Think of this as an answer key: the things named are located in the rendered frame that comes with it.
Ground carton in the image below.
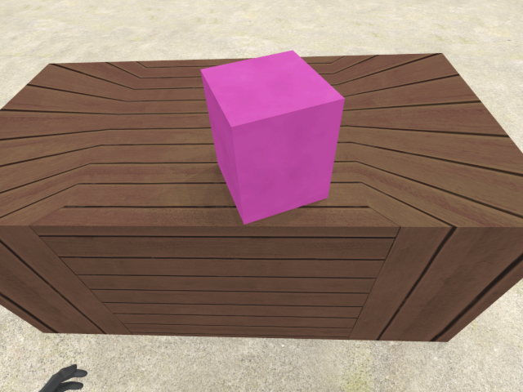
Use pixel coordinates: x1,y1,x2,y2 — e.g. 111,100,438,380
200,51,345,225

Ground pedestal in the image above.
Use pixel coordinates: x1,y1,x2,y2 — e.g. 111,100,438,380
0,53,523,342

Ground left robot hand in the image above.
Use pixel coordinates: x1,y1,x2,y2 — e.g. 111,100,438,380
39,364,87,392

